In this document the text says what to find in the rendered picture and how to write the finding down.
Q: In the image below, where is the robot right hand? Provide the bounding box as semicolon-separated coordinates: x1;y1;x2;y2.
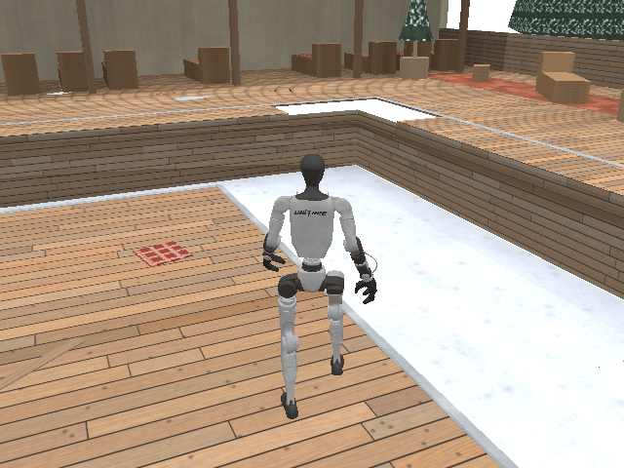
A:
355;274;377;304

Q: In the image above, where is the robot left upper arm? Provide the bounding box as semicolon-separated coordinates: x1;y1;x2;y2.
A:
266;196;293;248

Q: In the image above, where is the robot left hand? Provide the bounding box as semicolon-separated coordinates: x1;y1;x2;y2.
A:
262;255;286;272

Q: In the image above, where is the robot right upper arm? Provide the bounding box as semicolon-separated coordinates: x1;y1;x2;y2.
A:
332;197;359;253

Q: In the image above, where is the right robot shin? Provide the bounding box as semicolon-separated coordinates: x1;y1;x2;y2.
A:
330;304;343;363

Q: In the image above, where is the robot shin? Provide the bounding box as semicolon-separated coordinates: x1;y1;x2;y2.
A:
330;304;343;363
281;336;297;405

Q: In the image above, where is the left robot shin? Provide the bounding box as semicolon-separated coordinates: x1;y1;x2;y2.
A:
281;336;297;405

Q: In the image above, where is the left robot forearm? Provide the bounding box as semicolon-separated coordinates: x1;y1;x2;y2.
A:
262;232;277;260

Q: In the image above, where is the right robot forearm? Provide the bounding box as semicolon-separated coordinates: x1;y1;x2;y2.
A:
350;237;373;282

